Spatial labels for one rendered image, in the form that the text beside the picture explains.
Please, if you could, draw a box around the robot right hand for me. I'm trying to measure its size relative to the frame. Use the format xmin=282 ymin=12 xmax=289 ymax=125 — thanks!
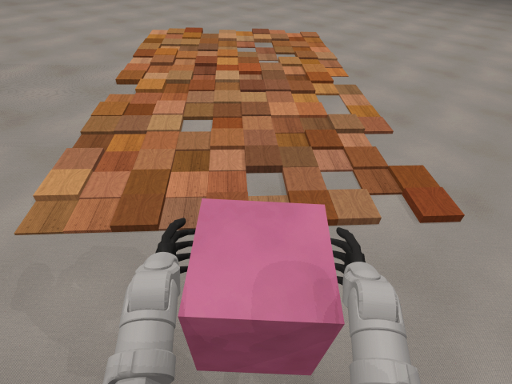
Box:
xmin=330 ymin=227 xmax=366 ymax=285

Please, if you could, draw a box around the robot left hand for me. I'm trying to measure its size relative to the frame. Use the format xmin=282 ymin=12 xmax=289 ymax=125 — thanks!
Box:
xmin=155 ymin=218 xmax=195 ymax=274

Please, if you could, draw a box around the right robot forearm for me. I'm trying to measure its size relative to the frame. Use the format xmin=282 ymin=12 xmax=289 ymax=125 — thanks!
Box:
xmin=342 ymin=262 xmax=421 ymax=384

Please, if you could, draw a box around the carton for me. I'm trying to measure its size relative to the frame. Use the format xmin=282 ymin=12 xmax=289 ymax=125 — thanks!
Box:
xmin=178 ymin=198 xmax=345 ymax=375

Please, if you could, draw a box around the left robot forearm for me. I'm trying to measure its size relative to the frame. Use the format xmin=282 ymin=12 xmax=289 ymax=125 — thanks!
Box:
xmin=102 ymin=252 xmax=180 ymax=384

